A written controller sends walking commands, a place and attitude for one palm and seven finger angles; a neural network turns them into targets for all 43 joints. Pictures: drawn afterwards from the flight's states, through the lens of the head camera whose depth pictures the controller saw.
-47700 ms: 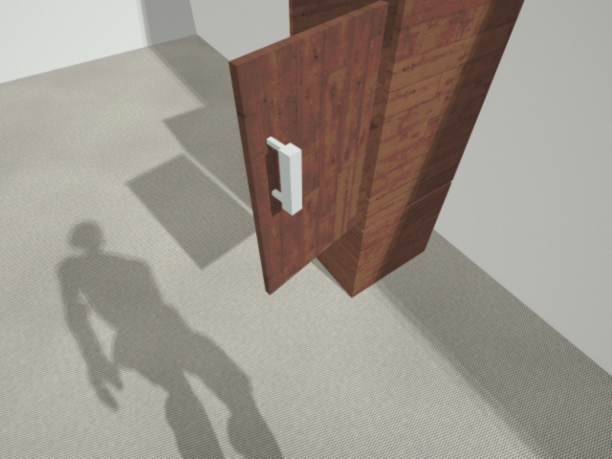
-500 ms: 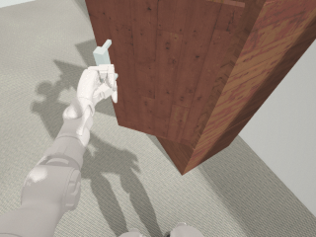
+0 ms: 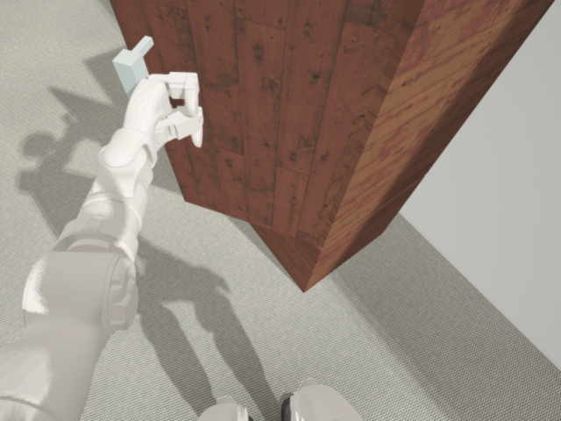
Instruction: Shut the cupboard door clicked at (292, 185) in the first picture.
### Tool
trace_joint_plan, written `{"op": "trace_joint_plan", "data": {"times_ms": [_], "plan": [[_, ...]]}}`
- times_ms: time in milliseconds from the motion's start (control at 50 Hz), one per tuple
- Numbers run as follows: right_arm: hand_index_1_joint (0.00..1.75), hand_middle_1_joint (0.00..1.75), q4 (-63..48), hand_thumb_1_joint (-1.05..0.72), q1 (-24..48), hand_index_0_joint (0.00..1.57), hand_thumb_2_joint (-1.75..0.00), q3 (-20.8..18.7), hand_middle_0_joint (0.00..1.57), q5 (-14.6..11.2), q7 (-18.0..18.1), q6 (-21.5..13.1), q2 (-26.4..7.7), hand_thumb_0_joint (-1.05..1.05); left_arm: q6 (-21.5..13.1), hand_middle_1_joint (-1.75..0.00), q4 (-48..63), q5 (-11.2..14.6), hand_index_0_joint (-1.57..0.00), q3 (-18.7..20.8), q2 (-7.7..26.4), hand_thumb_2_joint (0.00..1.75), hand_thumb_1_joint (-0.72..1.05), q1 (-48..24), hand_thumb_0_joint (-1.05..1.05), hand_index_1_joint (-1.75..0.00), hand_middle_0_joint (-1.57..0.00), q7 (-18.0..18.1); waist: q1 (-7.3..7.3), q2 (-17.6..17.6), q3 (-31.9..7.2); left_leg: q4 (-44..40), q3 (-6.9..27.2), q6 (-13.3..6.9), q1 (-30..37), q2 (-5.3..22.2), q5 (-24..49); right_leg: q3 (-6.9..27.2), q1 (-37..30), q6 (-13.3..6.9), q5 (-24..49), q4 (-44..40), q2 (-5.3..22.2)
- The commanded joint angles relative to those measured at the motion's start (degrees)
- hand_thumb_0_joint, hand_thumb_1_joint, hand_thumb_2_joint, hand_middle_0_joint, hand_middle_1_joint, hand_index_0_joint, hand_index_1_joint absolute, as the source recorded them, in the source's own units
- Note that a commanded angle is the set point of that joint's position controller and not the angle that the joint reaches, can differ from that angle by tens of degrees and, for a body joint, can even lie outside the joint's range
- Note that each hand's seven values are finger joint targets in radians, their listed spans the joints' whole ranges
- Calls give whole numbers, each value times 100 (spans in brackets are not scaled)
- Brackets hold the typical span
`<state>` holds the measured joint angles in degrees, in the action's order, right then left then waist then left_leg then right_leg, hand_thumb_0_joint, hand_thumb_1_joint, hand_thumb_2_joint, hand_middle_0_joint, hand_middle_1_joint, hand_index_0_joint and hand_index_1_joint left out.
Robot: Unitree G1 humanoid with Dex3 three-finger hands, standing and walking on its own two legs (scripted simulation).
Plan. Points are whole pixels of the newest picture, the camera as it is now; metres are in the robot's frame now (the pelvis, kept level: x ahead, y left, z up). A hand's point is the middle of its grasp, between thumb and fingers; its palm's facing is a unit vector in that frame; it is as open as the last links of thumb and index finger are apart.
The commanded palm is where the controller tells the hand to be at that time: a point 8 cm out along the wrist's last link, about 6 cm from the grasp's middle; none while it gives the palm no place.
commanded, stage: push the door shut along its arc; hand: left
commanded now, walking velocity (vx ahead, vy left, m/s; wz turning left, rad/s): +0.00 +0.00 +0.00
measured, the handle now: (150, 89) +0.58 +0.13 +0.09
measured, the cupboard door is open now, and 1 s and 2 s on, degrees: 34 23 23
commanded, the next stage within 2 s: pull the fist back off the door in 0.44 s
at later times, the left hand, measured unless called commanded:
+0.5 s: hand (215, 97) +0.54 +0.03 +0.11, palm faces -0.42 -0.91 -0.02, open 2.9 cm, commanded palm +0.57 +0.06 +0.10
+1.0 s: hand (229, 100) +0.54 +0.01 +0.10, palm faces +0.06 -1.00 -0.01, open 3.1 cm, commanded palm +0.50 +0.07 +0.10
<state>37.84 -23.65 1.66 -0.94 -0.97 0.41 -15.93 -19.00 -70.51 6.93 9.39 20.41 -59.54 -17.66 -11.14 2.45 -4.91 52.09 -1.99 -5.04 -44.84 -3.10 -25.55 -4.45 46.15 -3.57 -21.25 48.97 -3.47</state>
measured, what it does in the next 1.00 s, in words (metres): stands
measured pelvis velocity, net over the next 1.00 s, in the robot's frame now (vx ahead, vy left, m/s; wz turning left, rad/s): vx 0.00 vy -0.02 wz -0.03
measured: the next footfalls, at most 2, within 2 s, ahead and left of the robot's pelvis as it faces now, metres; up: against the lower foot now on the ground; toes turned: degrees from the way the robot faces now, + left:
none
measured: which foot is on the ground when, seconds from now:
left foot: down 0.00-1.00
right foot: down 0.00-1.00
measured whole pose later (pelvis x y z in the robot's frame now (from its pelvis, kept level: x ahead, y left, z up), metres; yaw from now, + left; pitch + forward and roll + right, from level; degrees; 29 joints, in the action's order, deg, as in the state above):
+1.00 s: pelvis +0.00 -0.02 +0.00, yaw -2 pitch +21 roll -1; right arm 37.4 -27.9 0.6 3.1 -6.6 0.1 -13.7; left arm -23.0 -71.7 -0.9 16.3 12.7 -61.1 12.7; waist -11.9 3.6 -7.3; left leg 52.2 -3.1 -3.6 -47.0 -1.4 -26.1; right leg -3.3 49.2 -5.0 -21.2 49.6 -5.2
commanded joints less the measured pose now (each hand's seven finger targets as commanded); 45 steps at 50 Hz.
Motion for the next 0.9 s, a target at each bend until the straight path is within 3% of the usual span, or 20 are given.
{"op": "trace_joint_plan", "data": {"times_ms": [0, 60, 80, 120, 240, 300, 320, 360, 380, 440, 460, 520, 540, 560, 580, 620, 660, 720, 800, 880], "plan": [[30, 30, -232, -90, -890, 20, -90, -337, 20, 25, 101, -135, -1012, 0, -267, -150, 991, 116, -130, 100, 780, 90, 90, -3334, 0, -150, -130, -135, -330, 139, -2489, -382, 788, 264, 1839, 270, 2370, 420, -648, 153, 1770, -434, 66], [30, 30, -259, -90, -976, 20, -90, -324, 20, 50, 107, -135, -1060, 0, -175, -150, 824, 50, -130, 390, 1200, 90, 90, -3451, 0, -150, -130, -123, -358, -55, -2470, -328, 706, 213, 1339, 228, 2060, 504, -862, 163, 1733, -415, 87], [30, 30, -287, -90, -975, 20, -90, -323, 20, 41, 122, -134, -1050, 0, -179, -150, 851, 69, -130, 291, 1073, 90, 90, -3567, 0, -150, -130, -154, -385, 118, -2627, -261, 681, 193, 1384, 198, 2176, 514, -858, 151, 1869, -346, 82], [30, 30, -311, -90, -998, 20, -90, -317, 20, 67, 123, -140, -1075, 0, -160, -150, 817, -2, -130, 592, 1514, 90, 90, -3528, 0, -150, -130, -177, -308, 112, -2802, -175, 634, 198, 1160, 196, 2170, 578, -1068, 156, 2000, -292, 91], [30, 30, -279, -90, -1038, 20, -90, -337, 20, 57, 154, -143, -1063, 0, -37, -150, 783, -57, -130, 289, 1297, 90, 90, -3915, 0, -150, -130, -355, -467, 207, -2936, 32, 596, 164, 1023, 199, 2083, 644, -938, 196, 2009, -255, 78], [30, 30, -182, -90, -1044, 20, -90, -328, 20, 54, 197, -166, -1070, 0, 44, -150, 769, -47, -130, 114, 1196, 90, 90, -4415, 0, -150, -130, -440, -654, 334, -2930, 146, 601, 141, 1010, 209, 2029, 648, -707, 214, 1932, -234, 70], [30, 30, -136, -90, -1097, 20, -90, -334, 20, 60, 209, -174, -1093, 0, 80, -150, 696, -52, -130, 226, 1354, 90, 90, -4473, 0, -150, -130, -448, -667, 231, -2911, 170, 623, 141, 938, 226, 1946, 643, -692, 218, 1826, -243, 73], [30, 30, -131, -90, -1122, 20, -90, -328, 20, 77, 210, -209, -1095, 0, 108, -150, 794, -62, -130, 184, 1344, 90, 90, -4622, 0, -150, -130, -486, -667, 424, -3118, 204, 640, 144, 1017, 224, 2066, 643, -679, 195, 1872, -187, 64], [30, 30, -129, -90, -1099, 20, -90, -333, 20, 66, 221, -236, -1068, 0, 98, -150, 867, -14, -130, 6, 1057, 90, 90, -4747, 0, -150, -130, -523, -701, 636, -3251, 239, 661, 138, 1263, 210, 2256, 577, -503, 165, 1942, -112, 48], [30, 30, 21, -90, -1107, 20, -90, -324, 20, 115, 237, -264, -1107, 0, 240, -150, 522, -19, -130, -51, 987, 90, 90, -4895, 0, -150, -130, -533, -827, 451, -2962, 312, 717, 143, 1210, 250, 2058, 519, -136, 189, 1606, -156, 23], [30, 30, 29, -90, -1148, 20, -90, -318, 20, 116, 253, -266, -1131, 0, 246, -150, 521, -36, -130, 55, 1192, 90, 90, -4968, 0, -150, -130, -528, -836, 382, -2976, 334, 720, 139, 1049, 257, 2009, 532, -210, 182, 1592, -133, 28], [30, 30, 105, -90, -1138, 20, -90, -308, 20, 139, 269, -329, -1132, 0, 266, -150, 543, -20, -130, -93, 986, 90, 90, -5306, 0, -150, -130, -549, -914, 614, -3094, 419, 779, 135, 1239, 273, 2110, 485, 89, 174, 1535, -39, 23], [30, 30, -39, -90, -1324, 20, -90, -258, 20, 160, 145, -374, -936, 0, 430, -150, 293, 328, -130, 1107, 1176, 90, 90, -5047, 0, -150, -130, 592, -617, 789, -3133, 368, 794, 234, 813, 332, 1935, 560, -75, 163, 1451, -124, 84], [30, 30, -96, -90, -1359, 20, -90, -242, 20, 226, 15, -391, -921, 0, 478, -150, 199, 171, -130, 894, 874, 90, 90, -4730, 0, -150, -130, 1177, -622, 687, -3106, 273, 812, 286, 681, 339, 1848, 578, -200, 183, 1435, -76, 116], [30, 30, -139, -90, -1475, 20, -90, -287, 20, 306, -98, -405, -904, 0, 381, -150, 312, 124, -130, 1068, 756, 90, 90, -4612, 0, -150, -130, 1666, -592, 452, -3243, 237, 845, 291, 750, 321, 2029, 510, -314, 208, 1604, -31, 105], [30, 30, -211, -90, -1479, 20, -90, -351, 20, 493, -334, -388, -854, 0, 29, -150, 751, -192, -130, 1030, 396, 90, 90, -4435, 0, -150, -130, 2575, -443, 594, -3493, 309, 762, 355, 886, 302, 2356, 506, -354, 236, 1943, 58, 120], [30, 30, -178, -90, -1520, 20, -90, -419, 20, 658, -536, -382, -820, 0, -488, -150, 1158, -850, -130, 848, 284, 90, 90, -4353, 0, -150, -130, 3361, -393, 627, -3738, 443, 718, 380, 1006, 305, 2580, 468, -252, 254, 2087, 194, 93], [30, 30, -64, -90, -1627, 20, -90, -530, 20, 645, -664, -275, -892, 0, -732, -150, 1006, -1378, -130, 483, 259, 90, 90, -4133, 0, -150, -130, 3462, -479, 345, -3675, 329, 649, 345, 1041, 268, 2542, 500, -534, 309, 2265, 69, 69], [30, 30, -223, -90, -1561, 20, -90, -505, 20, 462, -545, -76, -892, 0, -555, -150, 1028, -1078, -130, 871, 731, 90, 90, -3789, 0, -150, -130, 3125, -255, 89, -3709, -56, 461, 289, 792, 175, 2220, 664, -1636, 326, 2587, -196, 94], [30, 30, -342, -90, -1370, 20, -90, -453, 20, 404, -474, -99, -780, 0, -746, -150, 1302, -803, -130, 777, 418, 90, 90, -3544, 0, -150, -130, 3034, -189, -138, -3097, -317, 348, 244, 678, 156, 1768, 704, -1830, 329, 2280, -465, 88]]}}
